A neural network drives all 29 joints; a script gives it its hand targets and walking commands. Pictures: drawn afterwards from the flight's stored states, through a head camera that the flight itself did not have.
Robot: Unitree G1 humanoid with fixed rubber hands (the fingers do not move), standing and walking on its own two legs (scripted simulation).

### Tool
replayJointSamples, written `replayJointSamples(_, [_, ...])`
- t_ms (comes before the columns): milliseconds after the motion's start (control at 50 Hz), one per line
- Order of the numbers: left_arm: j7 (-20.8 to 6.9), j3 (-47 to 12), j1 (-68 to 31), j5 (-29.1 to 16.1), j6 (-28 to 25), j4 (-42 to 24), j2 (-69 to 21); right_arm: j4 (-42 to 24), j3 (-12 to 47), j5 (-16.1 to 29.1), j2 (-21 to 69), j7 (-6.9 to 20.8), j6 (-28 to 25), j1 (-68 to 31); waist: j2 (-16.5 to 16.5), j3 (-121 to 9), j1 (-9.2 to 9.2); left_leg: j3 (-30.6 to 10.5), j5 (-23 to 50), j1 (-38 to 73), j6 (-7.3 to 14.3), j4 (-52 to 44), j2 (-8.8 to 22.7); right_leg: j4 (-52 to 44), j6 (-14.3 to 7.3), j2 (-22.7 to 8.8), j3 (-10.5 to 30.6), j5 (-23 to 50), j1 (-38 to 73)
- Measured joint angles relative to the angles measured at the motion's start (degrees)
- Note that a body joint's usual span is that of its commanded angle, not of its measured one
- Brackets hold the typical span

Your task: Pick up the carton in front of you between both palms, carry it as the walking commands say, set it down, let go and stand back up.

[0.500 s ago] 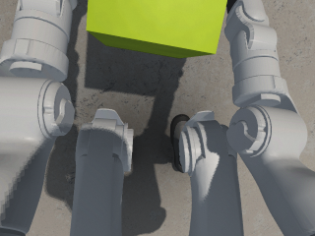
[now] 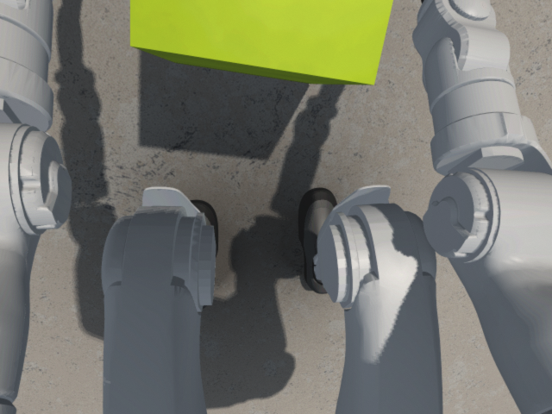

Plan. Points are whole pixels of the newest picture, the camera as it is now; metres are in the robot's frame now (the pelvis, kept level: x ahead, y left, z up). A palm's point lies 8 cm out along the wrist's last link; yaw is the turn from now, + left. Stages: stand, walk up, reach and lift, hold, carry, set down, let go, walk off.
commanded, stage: set down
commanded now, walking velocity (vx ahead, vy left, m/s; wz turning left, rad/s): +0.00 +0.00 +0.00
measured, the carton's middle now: out of the picture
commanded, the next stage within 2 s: let go in 1.08 s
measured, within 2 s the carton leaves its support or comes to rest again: neither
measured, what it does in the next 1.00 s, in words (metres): rises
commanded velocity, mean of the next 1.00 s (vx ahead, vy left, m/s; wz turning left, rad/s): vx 0.00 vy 0.00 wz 0.00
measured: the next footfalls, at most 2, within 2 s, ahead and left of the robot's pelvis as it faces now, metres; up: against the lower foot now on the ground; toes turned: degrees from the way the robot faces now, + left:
none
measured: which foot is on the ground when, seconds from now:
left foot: down 0.00-1.00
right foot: down 0.00-1.00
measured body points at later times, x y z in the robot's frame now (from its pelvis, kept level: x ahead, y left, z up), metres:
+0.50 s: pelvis +0.00 +0.00 +0.08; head +0.35 +0.03 +0.37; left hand +0.60 +0.23 -0.02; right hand +0.57 -0.15 -0.03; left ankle +0.09 +0.10 -0.33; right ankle +0.12 -0.12 -0.33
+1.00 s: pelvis +0.02 +0.00 +0.23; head +0.36 +0.02 +0.52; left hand +0.61 +0.22 +0.13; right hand +0.57 -0.17 +0.12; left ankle +0.09 +0.10 -0.33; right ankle +0.12 -0.13 -0.33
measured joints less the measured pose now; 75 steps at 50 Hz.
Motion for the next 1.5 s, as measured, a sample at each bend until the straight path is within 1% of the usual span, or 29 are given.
replayJointSamples(60, [-0.3, -4.6, -1.3, -5.8, 0.0, 0.0, 2.3, 0.2, 4.0, 3.9, -1.1, -0.3, -0.1, -0.1, 0.4, 0.1, -0.10, 0.2, 0.2, -0.4, 0.1, 0.4, 0.3, 0.5, -0.6, -0.7, -0.3, 0.2, -0.4])
replayJointSamples(100, [-0.5, -6.6, -2.5, -8.2, 0.3, -0.5, 2.8, -0.9, 5.2, 5.3, -1.3, -0.9, 0.2, -0.3, 0.8, 0.0, -0.26, 0.2, 0.4, -0.5, 0.0, 0.4, 0.2, 0.6, -0.9, -1.0, -0.5, 0.3, -0.5])
replayJointSamples(160, [-0.7, -8.2, -4.0, -9.9, 1.3, -1.7, 2.5, -4.3, 5.4, 6.2, -1.1, -2.4, 1.2, -0.4, 1.3, -0.8, -0.65, 0.0, 0.9, -0.6, -0.1, -0.3, 0.1, 0.0, -1.1, -1.4, -0.7, 0.6, -0.4])
replayJointSamples(200, [-0.6, -8.2, -3.9, -10.0, 2.3, -2.7, 2.0, -6.7, 5.7, 6.4, -0.6, -3.5, 2.4, 0.0, 1.3, -1.9, -1.03, -0.1, 1.0, -0.1, -0.2, -1.2, 0.1, -0.8, -1.3, -1.4, -0.8, 0.7, 0.0])
replayJointSamples(260, [-0.3, -6.0, -1.9, -8.1, 3.9, -4.0, 1.1, -9.7, 5.9, 5.8, 0.8, -4.8, 4.6, 1.5, 0.6, -5.3, -1.77, -0.2, 0.8, 1.3, -0.3, -3.3, 0.5, -3.0, -1.5, -1.0, -0.7, 0.9, 1.0])
replayJointSamples(320, [-0.3, -2.5, 0.6, -4.5, 5.1, -3.6, 0.2, -10.5, 5.4, 4.7, 2.3, -5.0, 6.2, 3.2, 0.2, -10.0, -2.11, -0.4, 0.7, 2.7, -0.4, -6.6, 1.0, -6.4, -1.7, -0.5, -0.6, 1.2, 2.1])
replayJointSamples(380, [-1.3, 0.5, 2.4, -1.4, 5.3, -2.9, -0.9, -9.7, 4.1, 3.1, 3.0, -4.5, 6.6, 4.4, 0.6, -14.8, -1.62, -0.4, 1.4, 3.5, -0.4, -10.7, 1.1, -10.4, -1.7, -0.4, -0.3, 1.8, 2.9])
replayJointSamples(440, [-2.6, 2.6, 3.6, 0.3, 4.8, -2.7, -1.4, -9.0, 2.0, 1.0, 3.8, -3.9, 6.1, 5.3, 1.3, -18.5, -0.98, -0.2, 2.6, 3.9, -0.3, -14.7, 0.9, -14.2, -1.6, -0.5, 0.2, 2.7, 3.5])
replayJointSamples(520, [-3.6, 3.6, 4.5, 0.9, 4.7, -3.7, -1.0, -9.8, -0.8, -2.1, 5.4, -3.3, 5.7, 7.0, 1.7, -21.2, -1.09, 0.0, 4.4, 4.7, -0.2, -19.7, 0.4, -18.9, -1.4, -0.9, 0.7, 4.0, 4.5])
replayJointSamples(580, [-3.6, 3.4, 4.8, 0.5, 5.5, -5.5, -0.8, -12.5, -1.7, -3.1, 5.8, -3.2, 6.2, 8.8, 1.7, -21.7, -1.60, -0.4, 5.8, 5.7, -0.3, -23.1, 0.0, -22.3, -1.4, -1.3, 0.6, 5.1, 5.9])
replayJointSamples(640, [-3.4, 2.9, 5.0, 0.4, 6.9, -7.7, -0.8, -16.0, -1.6, -2.5, 4.9, -3.0, 7.5, 10.3, 1.9, -21.7, -2.04, -0.9, 7.1, 7.1, -0.3, -26.5, -0.3, -25.9, -1.4, -1.5, 0.4, 6.2, 7.7])
replayJointSamples(700, [-3.2, 2.6, 5.5, 1.0, 8.3, -9.5, -0.9, -18.5, -0.5, -0.8, 3.5, -2.6, 9.1, 10.9, 2.2, -21.9, -2.21, -1.3, 8.3, 9.1, -0.3, -30.0, -0.3, -29.6, -1.4, -1.6, 0.3, 7.3, 9.8])
replayJointSamples(760, [-3.2, 2.8, 6.3, 1.7, 9.3, -10.4, -1.1, -19.6, 0.7, 0.9, 2.6, -2.2, 10.4, 11.1, 2.6, -22.7, -2.17, -1.2, 9.2, 11.6, -0.3, -33.8, -0.2, -33.4, -1.4, -1.4, 0.7, 8.3, 12.1])
replayJointSamples(820, [-3.6, 3.9, 7.1, 2.0, 9.7, -10.4, -1.2, -19.7, 1.3, 1.2, 2.9, -1.9, 11.1, 11.2, 2.7, -23.9, -2.19, -0.9, 10.0, 14.5, -0.3, -37.9, 0.0, -37.2, -1.5, -1.3, 1.2, 9.3, 14.8])
replayJointSamples(940, [-5.4, 7.1, 8.8, 3.9, 8.3, -8.7, -2.0, -18.5, -0.3, -2.1, 5.1, -1.4, 10.5, 13.0, 2.4, -27.0, -2.47, -0.7, 12.0, 20.5, -0.6, -46.7, 0.1, -45.2, -1.9, -1.4, 2.0, 11.0, 20.3])
replayJointSamples(1040, [-6.7, 9.7, 11.9, 6.6, 6.6, -8.8, -3.3, -19.9, -1.7, -4.9, 7.2, -0.8, 9.0, 16.8, 2.1, -28.8, -2.51, -1.1, 13.9, 25.7, -0.9, -54.1, 0.1, -52.4, -2.3, -1.5, 2.1, 12.8, 25.4])
replayJointSamples(1160, [-7.4, 11.9, 15.9, 8.6, 5.0, -10.3, -4.9, -21.9, -2.3, -7.0, 8.8, 0.1, 7.6, 20.9, 2.0, -29.0, -2.49, -1.6, 16.8, 32.3, -1.1, -63.0, 0.2, -61.2, -2.6, -1.8, 2.1, 15.5, 32.1])
replayJointSamples(1240, [-6.9, 13.7, 20.0, 10.6, 4.0, -12.6, -7.0, -23.4, -2.0, -9.1, 9.5, 1.1, 6.4, 24.9, 2.2, -28.9, -2.06, -1.8, 18.5, 36.7, -1.1, -68.3, 0.1, -66.3, -2.7, -2.0, 2.3, 17.1, 36.5])
replayJointSamples(1280, [-6.0, 14.5, 23.5, 11.8, 3.6, -14.6, -8.8, -24.5, -1.2, -10.2, 9.4, 1.9, 5.7, 28.3, 2.3, -29.1, -1.52, -1.8, 19.2, 39.1, -1.1, -70.7, 0.1, -68.6, -2.7, -2.1, 2.4, 17.7, 38.9])
replayJointSamples(1340, [-4.1, 15.0, 30.9, 12.9, 3.0, -19.0, -11.8, -26.3, 1.1, -11.5, 9.0, 3.9, 4.7, 35.1, 2.4, -30.1, -0.71, -1.7, 20.1, 43.1, -1.1, -74.3, -0.1, -71.8, -2.8, -2.4, 2.7, 18.4, 42.6])
replayJointSamples(1420, [-2.0, 13.8, 42.8, 11.9, 2.0, -24.8, -15.2, -27.9, 4.7, -11.8, 7.9, 7.0, 3.4, 44.9, 2.4, -32.0, -0.40, -1.8, 21.2, 49.2, -1.2, -79.1, -0.3, -75.8, -3.1, -2.8, 2.8, 19.0, 48.4])
replayJointSamples(1500, [-1.8, 12.1, 52.8, 9.7, 0.5, -28.1, -16.5, -28.6, 7.2, -10.7, 6.7, 8.6, 1.9, 53.0, 1.7, -33.1, -0.73, -2.0, 22.1, 56.1, -1.4, -83.2, -0.2, -79.4, -3.5, -2.8, 2.8, 19.7, 55.0])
